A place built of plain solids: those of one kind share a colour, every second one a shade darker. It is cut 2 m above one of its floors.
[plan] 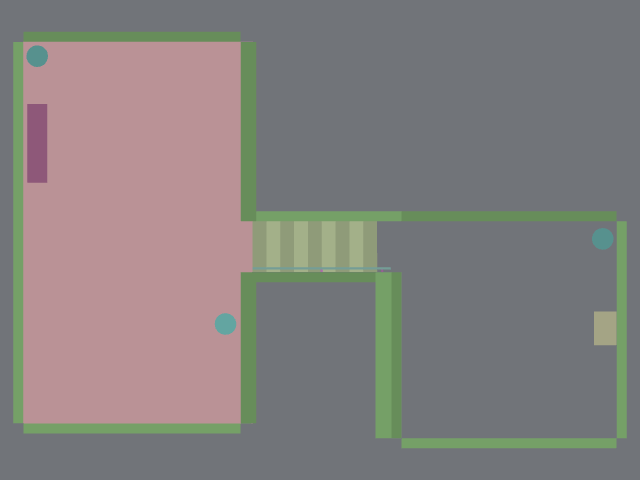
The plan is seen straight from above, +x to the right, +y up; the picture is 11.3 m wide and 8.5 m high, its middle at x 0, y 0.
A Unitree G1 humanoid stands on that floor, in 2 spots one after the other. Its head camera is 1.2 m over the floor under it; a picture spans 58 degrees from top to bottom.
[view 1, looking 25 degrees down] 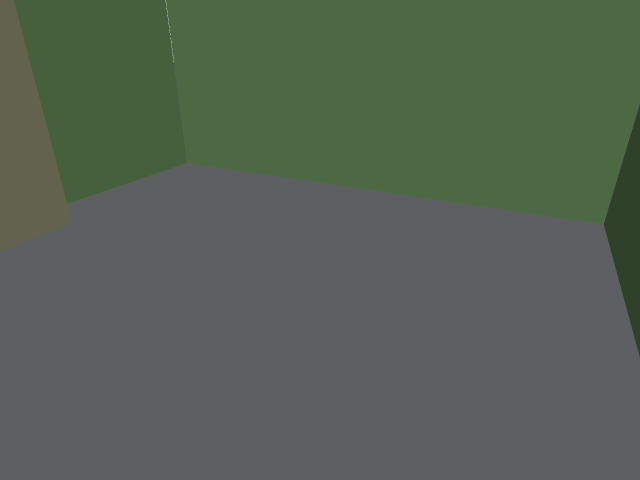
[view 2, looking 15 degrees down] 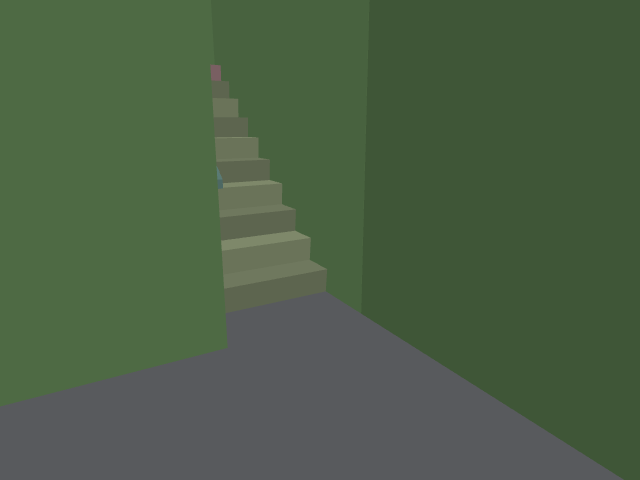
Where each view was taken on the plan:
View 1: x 2.01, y -0.08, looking -64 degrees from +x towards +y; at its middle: ground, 2.84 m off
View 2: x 3.57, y -1.21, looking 150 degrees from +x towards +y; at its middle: wall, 3.19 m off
